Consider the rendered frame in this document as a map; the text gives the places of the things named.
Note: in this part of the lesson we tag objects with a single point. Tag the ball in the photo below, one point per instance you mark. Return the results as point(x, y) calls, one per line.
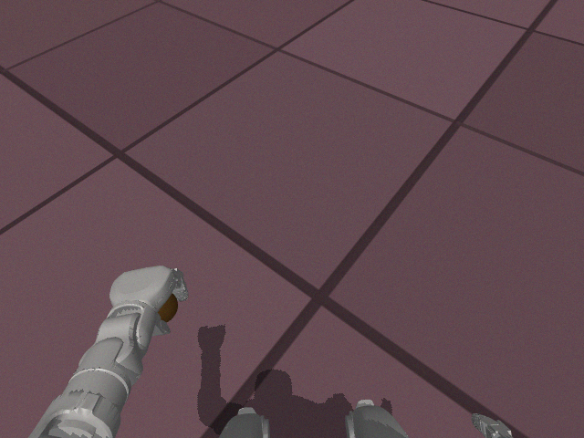
point(169, 309)

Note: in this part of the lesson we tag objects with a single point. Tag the right robot hand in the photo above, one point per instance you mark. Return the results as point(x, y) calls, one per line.
point(489, 427)

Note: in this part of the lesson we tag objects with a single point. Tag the left robot hand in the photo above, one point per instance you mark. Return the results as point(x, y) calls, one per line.
point(151, 285)

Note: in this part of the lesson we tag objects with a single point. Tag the left robot arm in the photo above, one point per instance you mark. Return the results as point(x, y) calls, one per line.
point(91, 404)

